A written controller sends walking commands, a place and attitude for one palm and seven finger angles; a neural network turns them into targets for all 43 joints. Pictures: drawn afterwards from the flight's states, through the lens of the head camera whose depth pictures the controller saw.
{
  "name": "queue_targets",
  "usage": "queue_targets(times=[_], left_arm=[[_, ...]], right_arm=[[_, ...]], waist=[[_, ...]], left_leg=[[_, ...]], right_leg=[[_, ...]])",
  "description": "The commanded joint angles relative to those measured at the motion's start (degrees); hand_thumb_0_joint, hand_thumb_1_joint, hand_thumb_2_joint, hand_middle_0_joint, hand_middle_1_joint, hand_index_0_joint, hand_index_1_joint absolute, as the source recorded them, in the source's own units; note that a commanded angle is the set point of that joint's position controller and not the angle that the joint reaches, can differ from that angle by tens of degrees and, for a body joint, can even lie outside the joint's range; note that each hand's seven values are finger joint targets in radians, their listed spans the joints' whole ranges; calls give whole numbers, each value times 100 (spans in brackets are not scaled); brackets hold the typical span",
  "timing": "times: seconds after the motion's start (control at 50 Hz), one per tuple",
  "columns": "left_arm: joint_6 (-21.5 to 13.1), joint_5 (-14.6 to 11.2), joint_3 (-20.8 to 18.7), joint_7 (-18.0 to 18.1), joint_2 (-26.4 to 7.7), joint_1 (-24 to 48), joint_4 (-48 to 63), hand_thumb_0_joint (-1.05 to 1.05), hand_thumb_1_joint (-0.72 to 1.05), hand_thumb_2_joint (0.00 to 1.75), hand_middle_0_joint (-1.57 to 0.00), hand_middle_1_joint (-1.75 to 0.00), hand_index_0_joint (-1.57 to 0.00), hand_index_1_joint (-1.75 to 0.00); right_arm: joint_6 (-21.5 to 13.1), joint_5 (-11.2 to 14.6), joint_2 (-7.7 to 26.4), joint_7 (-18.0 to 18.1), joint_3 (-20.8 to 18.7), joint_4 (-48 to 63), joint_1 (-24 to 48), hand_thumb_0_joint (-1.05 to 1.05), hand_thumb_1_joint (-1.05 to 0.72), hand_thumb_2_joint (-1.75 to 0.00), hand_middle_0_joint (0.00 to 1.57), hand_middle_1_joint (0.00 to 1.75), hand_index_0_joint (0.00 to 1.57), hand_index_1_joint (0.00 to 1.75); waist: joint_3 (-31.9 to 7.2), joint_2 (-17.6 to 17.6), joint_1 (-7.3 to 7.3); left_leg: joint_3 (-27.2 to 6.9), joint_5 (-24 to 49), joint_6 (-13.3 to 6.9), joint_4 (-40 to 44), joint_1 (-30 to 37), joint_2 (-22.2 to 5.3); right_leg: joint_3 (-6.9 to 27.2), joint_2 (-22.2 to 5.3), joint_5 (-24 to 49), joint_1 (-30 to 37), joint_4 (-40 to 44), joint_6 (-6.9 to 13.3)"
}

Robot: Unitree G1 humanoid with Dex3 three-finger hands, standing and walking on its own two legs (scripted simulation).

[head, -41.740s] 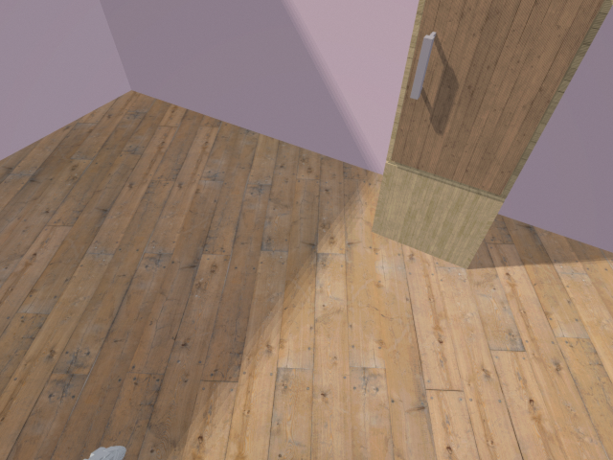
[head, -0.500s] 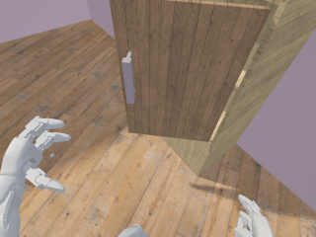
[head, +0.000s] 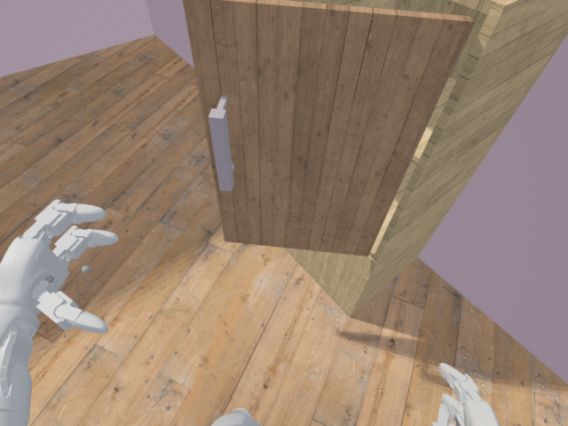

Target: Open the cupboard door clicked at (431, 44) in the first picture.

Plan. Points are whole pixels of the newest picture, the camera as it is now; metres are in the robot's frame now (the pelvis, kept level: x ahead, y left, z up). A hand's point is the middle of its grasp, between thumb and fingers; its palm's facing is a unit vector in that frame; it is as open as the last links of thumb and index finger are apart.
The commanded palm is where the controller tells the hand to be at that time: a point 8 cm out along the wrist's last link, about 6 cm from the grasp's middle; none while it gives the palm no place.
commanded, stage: raise the hand with hooked fingers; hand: left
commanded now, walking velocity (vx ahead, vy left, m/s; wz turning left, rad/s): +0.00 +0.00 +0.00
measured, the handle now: (225, 146) +0.56 +0.14 +0.06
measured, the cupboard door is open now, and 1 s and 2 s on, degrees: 45 45 45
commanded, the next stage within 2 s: move the hooked fingers beside the handle in 0.10 s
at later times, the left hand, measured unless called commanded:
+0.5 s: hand (118, 241) +0.33 +0.25 +0.08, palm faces -0.07 -1.00 -0.03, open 14.0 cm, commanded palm +0.31 +0.30 +0.08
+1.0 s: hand (143, 202) +0.40 +0.24 +0.07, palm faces -0.06 -1.00 -0.02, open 14.0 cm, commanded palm +0.39 +0.29 +0.07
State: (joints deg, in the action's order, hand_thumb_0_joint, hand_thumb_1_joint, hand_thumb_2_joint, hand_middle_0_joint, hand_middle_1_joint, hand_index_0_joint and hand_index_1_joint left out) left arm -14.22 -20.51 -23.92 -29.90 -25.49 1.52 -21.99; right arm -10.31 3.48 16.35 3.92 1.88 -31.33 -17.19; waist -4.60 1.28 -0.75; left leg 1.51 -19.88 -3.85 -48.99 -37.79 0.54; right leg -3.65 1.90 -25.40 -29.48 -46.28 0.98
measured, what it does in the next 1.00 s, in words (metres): stands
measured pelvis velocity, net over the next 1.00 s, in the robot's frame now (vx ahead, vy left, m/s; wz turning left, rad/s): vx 0.01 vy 0.00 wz -0.01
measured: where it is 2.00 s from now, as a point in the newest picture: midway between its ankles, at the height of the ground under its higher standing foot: outside the picture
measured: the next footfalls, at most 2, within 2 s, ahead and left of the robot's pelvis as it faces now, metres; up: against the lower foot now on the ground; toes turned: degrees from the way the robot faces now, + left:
none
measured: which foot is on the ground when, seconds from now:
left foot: down 0.00-1.00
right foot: down 0.00-1.00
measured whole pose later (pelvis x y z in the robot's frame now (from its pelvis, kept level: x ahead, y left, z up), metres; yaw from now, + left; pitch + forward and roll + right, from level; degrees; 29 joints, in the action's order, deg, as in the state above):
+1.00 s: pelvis +0.01 +0.00 -0.01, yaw -1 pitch +13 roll -3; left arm -16.8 -14.7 -21.8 -26.4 -27.6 26.9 -45.2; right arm -3.8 3.2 16.4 3.4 1.5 -34.3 -18.9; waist -4.9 0.9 -3.9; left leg 1.8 -21.1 -3.6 -51.5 -43.5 -0.1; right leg -3.3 2.4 -26.6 -35.5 -49.0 1.3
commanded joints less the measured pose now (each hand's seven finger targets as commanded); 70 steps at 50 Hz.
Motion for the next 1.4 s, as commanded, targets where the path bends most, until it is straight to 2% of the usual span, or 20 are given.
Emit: queue_targets(times=[0.0,0.18,0.26,0.32,0.4,0.5,0.52,0.58,0.62,0.64,0.7,0.86,0.92,0.96,1.06,1.12,1.16,1.22,1.3,1.38], left_arm=[[-198,-233,-510,-105,-1533,1182,1101,0,-50,30,-30,-120,-30,-120],[-213,-252,-498,-139,-1464,1250,844,0,-50,30,-30,-120,-30,-120],[-266,-172,-305,-104,-1478,2207,804,0,-50,30,-30,-120,-30,-120],[-375,-88,-115,-24,-1359,2638,827,0,-50,30,-30,-120,-30,-120],[-392,-7,-189,97,-1418,2404,744,0,-50,30,-30,-120,-30,-120],[-114,87,-297,246,-1564,2671,-78,0,-50,30,-30,-120,-30,-120],[-94,105,-495,284,-1781,2729,-254,0,-50,30,-30,-120,-30,-120],[-195,140,-281,284,-1569,2875,-74,0,-50,30,-30,-120,-30,-120],[-346,174,-192,298,-1517,3028,60,0,-50,30,-30,-120,-30,-120],[-412,140,-108,288,-1427,3122,78,0,-50,30,-30,-120,-30,-120],[-467,162,-313,264,-1661,3286,-414,0,-50,30,-30,-120,-30,-120],[-555,384,-78,264,-1736,4576,-898,0,-50,30,-30,-120,-30,-120],[-660,423,-140,365,-1764,4604,-1000,0,-50,30,-30,-120,-30,-120],[-686,425,-198,395,-1813,4738,-1202,0,-50,30,-30,-120,-30,-120],[-587,563,-165,461,-1862,4962,-1832,0,-50,30,-30,-120,-30,-120],[-600,637,-128,531,-1867,5017,-1914,0,-50,30,-30,-120,-30,-120],[-711,654,-146,569,-1898,5298,-1817,0,-50,30,-30,-120,-30,-120],[-830,680,24,623,-1745,5676,-1970,0,-50,30,-30,-120,-30,-120],[-910,779,-42,701,-1877,6099,-2446,0,-50,30,-30,-120,-30,-120],[-930,957,43,782,-1990,6647,-2767,0,-50,30,-30,-120,-30,-120]], right_arm=[[-302,18,889,97,-350,798,208,0,-90,-90,20,30,20,30],[-264,14,880,89,-337,826,225,0,-90,-90,20,30,20,30],[-242,8,897,142,-310,696,177,0,-90,-90,20,30,20,30],[-251,4,877,172,-311,628,159,0,-90,-90,20,30,20,30],[-212,-8,879,133,-338,617,104,0,-90,-90,20,30,20,30],[-8,8,899,114,-314,571,57,0,-90,-90,20,30,20,30],[35,2,933,116,-315,559,4,0,-90,-90,20,30,20,30],[90,2,887,71,-330,655,-22,0,-90,-90,20,30,20,30],[105,-15,878,40,-358,631,-80,0,-90,-90,20,30,20,30],[115,-23,877,31,-357,614,-113,0,-90,-90,20,30,20,30],[219,-12,939,38,-373,494,-216,0,-90,-90,20,30,20,30],[370,-19,961,53,-376,301,-389,0,-90,-90,20,30,20,30],[410,-52,967,28,-419,247,-469,0,-90,-90,20,30,20,30],[462,-50,980,17,-405,223,-528,0,-90,-90,20,30,20,30],[610,-57,1006,-30,-398,204,-651,0,-90,-90,20,30,20,30],[696,-71,992,-69,-412,243,-685,0,-90,-90,20,30,20,30],[749,-79,1007,-77,-428,224,-760,0,-90,-90,20,30,20,30],[807,-92,995,-97,-423,148,-783,0,-90,-90,20,30,20,30],[900,-107,1037,-87,-417,30,-911,0,-90,-90,20,30,20,30],[971,-138,1054,-88,-396,-83,-1010,0,-90,-90,20,30,20,30]], waist=[[-1300,498,20],[-1277,242,24],[-1218,447,-159],[-1402,576,-191],[-1810,570,-47],[-1282,164,-96],[-1311,42,-58],[-1639,422,-32],[-1832,561,-57],[-1804,492,-109],[-1666,170,-199],[-1859,534,-362],[-2119,659,-310],[-2202,493,-342],[-2029,320,-377],[-2029,501,-333],[-2272,473,-390],[-2123,486,-498],[-2110,362,-578],[-2146,617,-681]], left_leg=[[-525,980,168,750,1711,-127],[-499,995,170,675,1557,-110],[-520,777,162,606,1608,-129],[-618,685,174,649,1809,-148],[-653,1119,205,643,2050,-164],[-491,824,159,644,1378,-128],[-496,837,167,655,1277,-129],[-437,1234,172,589,1568,-118],[-474,1396,192,534,1771,-145],[-492,1519,179,482,1784,-149],[-449,1322,149,445,1492,-150],[-522,1296,152,363,1685,-173],[-602,1470,194,338,1966,-206],[-560,1604,176,276,1909,-207],[-537,1624,170,256,1635,-209],[-541,1678,192,238,1640,-216],[-540,1936,187,164,1801,-235],[-600,1667,200,140,1756,-258],[-634,1409,188,122,1623,-265],[-686,1342,190,46,1653,-282]], right_leg=[[141,77,1158,-405,711,76],[144,76,1224,-410,643,68],[188,77,1003,-666,642,66],[166,42,862,-777,609,76],[139,36,1127,-597,528,95],[190,20,1133,-518,624,45],[196,17,1158,-434,606,47],[216,33,1470,-382,535,68],[201,48,1498,-468,479,77],[201,73,1606,-455,458,98],[240,84,1563,-522,478,47],[255,68,1389,-867,418,70],[208,71,1355,-984,372,92],[238,92,1547,-912,346,74],[207,90,1604,-977,293,58],[193,88,1597,-1027,258,76],[216,119,1767,-1045,215,67],[187,123,1486,-1290,205,65],[202,126,1283,-1425,184,54],[208,125,1143,-1679,127,72]])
